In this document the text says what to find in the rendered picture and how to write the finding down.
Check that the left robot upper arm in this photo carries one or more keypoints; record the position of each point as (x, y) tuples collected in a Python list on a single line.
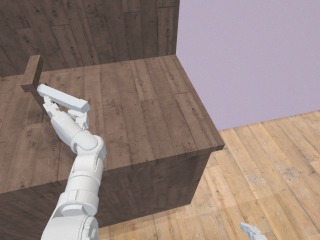
[(76, 227)]

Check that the robot left hand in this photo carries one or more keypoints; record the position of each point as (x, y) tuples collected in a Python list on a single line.
[(64, 125)]

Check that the counter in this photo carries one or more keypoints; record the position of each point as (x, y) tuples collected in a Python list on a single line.
[(120, 57)]

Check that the left robot forearm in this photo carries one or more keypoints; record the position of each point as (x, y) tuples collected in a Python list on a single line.
[(81, 193)]

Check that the tap lever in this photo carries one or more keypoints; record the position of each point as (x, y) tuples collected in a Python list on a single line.
[(64, 99)]

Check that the robot right hand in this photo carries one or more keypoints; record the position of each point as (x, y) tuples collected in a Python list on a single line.
[(252, 232)]

